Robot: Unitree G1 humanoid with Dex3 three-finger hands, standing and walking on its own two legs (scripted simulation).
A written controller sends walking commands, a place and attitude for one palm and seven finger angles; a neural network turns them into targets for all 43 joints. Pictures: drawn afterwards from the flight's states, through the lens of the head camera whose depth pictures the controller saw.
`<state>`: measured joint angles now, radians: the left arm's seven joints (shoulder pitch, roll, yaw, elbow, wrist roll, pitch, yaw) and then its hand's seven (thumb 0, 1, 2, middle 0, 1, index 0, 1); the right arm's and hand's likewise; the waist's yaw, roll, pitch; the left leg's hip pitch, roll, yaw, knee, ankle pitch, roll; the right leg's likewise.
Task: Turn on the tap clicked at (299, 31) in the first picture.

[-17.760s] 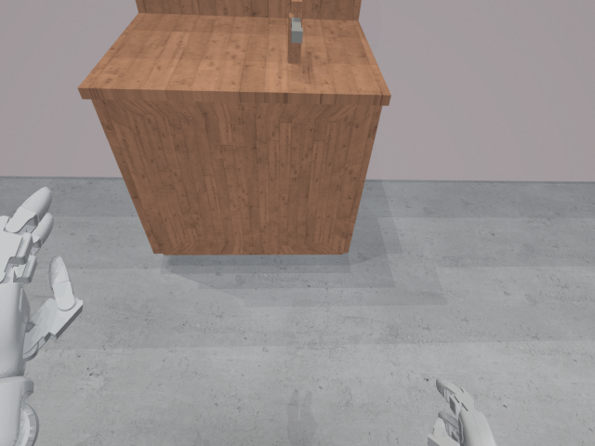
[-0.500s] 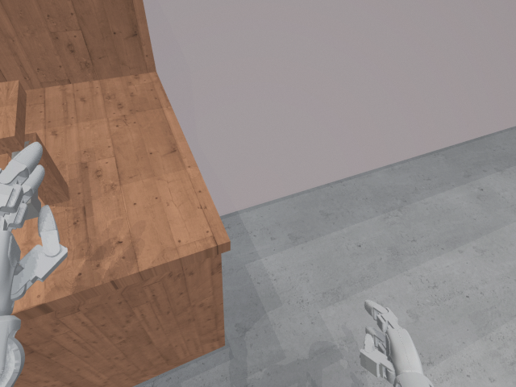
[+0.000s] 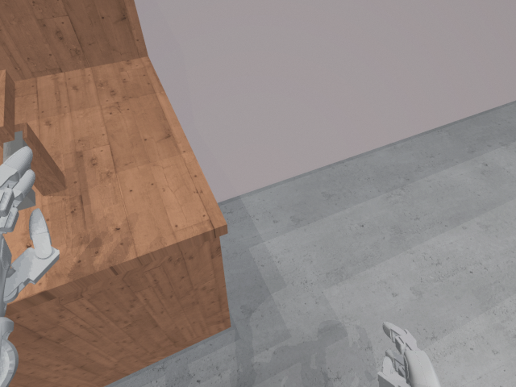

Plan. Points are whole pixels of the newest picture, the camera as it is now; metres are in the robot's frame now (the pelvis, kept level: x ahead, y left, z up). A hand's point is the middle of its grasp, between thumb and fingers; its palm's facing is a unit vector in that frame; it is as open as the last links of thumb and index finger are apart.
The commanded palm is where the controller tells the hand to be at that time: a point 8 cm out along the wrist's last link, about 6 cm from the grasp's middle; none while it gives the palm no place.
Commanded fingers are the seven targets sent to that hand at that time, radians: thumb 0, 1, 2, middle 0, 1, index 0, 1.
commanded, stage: come to a stop and stand still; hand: left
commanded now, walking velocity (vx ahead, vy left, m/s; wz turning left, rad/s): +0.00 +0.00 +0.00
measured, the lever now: (17, 195) +0.31 +0.34 +0.14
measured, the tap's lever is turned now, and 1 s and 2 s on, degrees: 0 0 0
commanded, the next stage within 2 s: look again from close up in 0.34 s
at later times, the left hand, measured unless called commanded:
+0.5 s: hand (25, 262) +0.21 +0.26 +0.16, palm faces +0.41 -0.84 -0.35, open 7.4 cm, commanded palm +0.15 +0.30 +0.18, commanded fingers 0.00 0.90 0.90 -0.20 -0.30 -0.20 -0.30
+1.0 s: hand out of the picture +0.23 +0.29 +0.19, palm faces +0.46 -0.79 -0.40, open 7.4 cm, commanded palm +0.14 +0.29 +0.18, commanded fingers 0.00 0.90 0.90 -0.20 -0.30 -0.20 -0.30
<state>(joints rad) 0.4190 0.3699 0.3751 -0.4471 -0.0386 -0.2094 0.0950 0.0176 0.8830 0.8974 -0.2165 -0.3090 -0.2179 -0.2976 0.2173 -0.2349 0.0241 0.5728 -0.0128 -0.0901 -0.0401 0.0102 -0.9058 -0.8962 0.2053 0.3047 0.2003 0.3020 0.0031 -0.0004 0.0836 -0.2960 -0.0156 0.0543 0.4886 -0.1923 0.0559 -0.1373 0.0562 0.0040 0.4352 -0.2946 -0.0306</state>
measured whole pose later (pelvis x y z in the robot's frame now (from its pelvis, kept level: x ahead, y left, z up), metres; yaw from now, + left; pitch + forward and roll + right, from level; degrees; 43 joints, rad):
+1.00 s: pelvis -0.02 +0.01 +0.00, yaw +0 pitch +1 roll -1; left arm 0.23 0.46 0.45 -0.33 -0.05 -0.24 0.08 0.02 0.89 0.90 -0.20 -0.31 -0.21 -0.30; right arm 0.20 -0.21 0.02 0.57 0.01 -0.12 0.00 0.01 -0.90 -0.90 0.21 0.30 0.20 0.30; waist 0.04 -0.02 0.05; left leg -0.33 -0.03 0.05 0.45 -0.14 0.07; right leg -0.18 0.04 0.00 0.43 -0.27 -0.02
